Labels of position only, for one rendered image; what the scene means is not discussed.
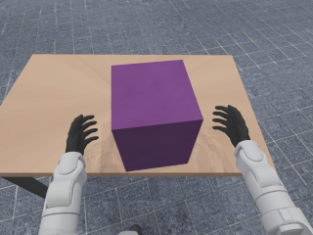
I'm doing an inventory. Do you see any robot left foot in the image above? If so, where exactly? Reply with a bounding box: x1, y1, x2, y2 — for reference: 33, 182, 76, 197
129, 224, 142, 235

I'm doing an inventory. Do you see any carton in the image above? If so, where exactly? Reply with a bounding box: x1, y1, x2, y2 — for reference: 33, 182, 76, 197
111, 60, 203, 172

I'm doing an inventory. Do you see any table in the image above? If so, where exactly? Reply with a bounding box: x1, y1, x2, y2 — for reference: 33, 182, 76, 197
0, 54, 277, 199

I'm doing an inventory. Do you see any left robot hand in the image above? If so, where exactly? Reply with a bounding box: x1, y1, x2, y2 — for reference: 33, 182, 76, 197
66, 115, 99, 156

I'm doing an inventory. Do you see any right robot hand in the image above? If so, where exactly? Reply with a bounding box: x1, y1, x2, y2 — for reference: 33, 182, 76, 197
212, 105, 250, 148

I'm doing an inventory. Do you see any right robot forearm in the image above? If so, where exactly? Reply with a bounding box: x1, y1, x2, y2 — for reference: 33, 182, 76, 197
234, 140, 313, 235

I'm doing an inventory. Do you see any left robot forearm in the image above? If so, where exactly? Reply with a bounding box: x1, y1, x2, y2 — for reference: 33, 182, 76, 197
38, 152, 87, 235

